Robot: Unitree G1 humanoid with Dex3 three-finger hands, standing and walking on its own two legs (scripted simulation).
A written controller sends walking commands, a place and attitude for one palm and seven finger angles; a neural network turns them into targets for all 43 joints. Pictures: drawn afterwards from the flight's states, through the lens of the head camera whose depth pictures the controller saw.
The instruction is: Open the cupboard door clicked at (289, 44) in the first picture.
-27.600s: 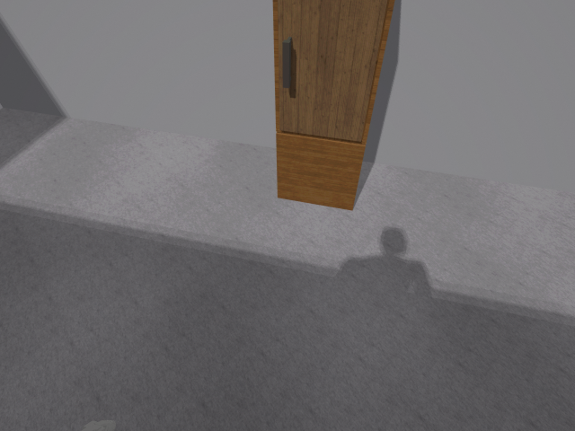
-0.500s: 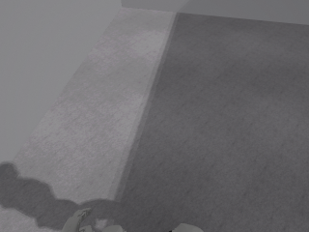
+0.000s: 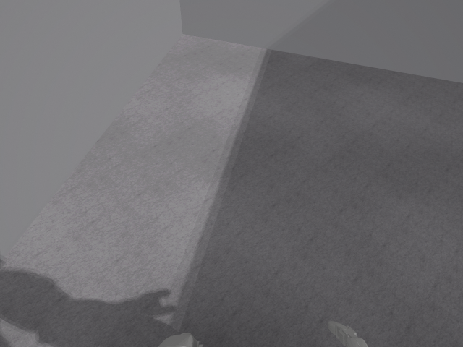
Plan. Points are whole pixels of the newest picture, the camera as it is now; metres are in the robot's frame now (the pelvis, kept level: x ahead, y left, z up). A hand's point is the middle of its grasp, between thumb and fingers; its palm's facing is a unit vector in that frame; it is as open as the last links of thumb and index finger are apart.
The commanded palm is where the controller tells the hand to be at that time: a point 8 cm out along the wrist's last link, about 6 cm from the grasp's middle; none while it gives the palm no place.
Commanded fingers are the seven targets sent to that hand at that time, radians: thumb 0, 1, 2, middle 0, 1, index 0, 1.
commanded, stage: walk to a spot facing it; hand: left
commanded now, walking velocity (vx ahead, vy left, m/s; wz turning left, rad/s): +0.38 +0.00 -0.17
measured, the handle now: out of the picture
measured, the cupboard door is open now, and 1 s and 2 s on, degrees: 56 56 56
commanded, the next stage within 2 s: turn to face it in 0.24 s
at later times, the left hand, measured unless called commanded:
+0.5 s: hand (202, 243) +0.34 +0.10 -0.13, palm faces -0.08 -0.97 -0.24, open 7.3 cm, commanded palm none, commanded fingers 0.00 0.90 0.90 -0.20 -0.30 -0.20 -0.30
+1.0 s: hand (179, 256) +0.32 +0.15 -0.16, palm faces +0.28 -0.93 -0.24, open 7.3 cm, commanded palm none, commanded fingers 0.00 0.90 0.90 -0.20 -0.30 -0.20 -0.30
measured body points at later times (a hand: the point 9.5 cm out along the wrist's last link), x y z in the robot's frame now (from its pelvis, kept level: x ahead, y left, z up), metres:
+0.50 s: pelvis +0.21 -0.08 +0.02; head +0.25 -0.10 +0.46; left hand +0.35 +0.15 -0.12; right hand +0.11 -0.29 -0.15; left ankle +0.13 +0.07 -0.63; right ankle +0.24 -0.15 -0.72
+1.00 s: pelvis +0.29 -0.08 +0.01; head +0.34 -0.05 +0.46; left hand +0.30 +0.20 -0.14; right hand +0.45 -0.31 -0.11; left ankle +0.31 +0.02 -0.72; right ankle +0.29 -0.24 -0.64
